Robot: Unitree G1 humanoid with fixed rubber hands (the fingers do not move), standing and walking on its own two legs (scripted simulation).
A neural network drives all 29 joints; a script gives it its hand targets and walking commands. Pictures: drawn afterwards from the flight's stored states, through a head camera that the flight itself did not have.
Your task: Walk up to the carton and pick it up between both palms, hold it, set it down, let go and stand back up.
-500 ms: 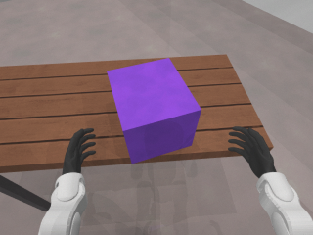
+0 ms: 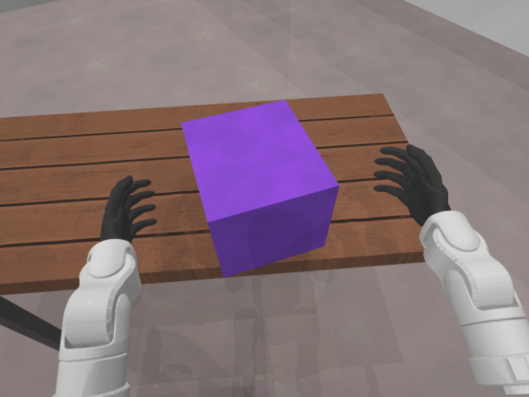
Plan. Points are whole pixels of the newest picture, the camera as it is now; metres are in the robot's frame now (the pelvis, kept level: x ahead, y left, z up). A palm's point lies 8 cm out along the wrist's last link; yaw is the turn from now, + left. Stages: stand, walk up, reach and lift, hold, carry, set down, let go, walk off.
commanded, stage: reach and lift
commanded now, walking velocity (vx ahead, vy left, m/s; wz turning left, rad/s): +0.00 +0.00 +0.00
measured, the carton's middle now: (255, 186) +0.46 +0.04 +0.02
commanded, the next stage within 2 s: none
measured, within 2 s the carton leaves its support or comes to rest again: neither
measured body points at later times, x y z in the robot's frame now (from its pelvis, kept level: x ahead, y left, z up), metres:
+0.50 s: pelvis +0.00 +0.00 +0.00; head +0.00 +0.00 +0.45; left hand +0.38 +0.21 +0.13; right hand +0.42 -0.18 +0.16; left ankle +0.00 +0.13 -0.75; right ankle -0.02 -0.11 -0.75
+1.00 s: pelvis -0.01 +0.00 +0.00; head +0.02 +0.00 +0.44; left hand +0.38 +0.23 +0.05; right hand +0.43 -0.16 +0.09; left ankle +0.00 +0.13 -0.75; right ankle -0.02 -0.11 -0.75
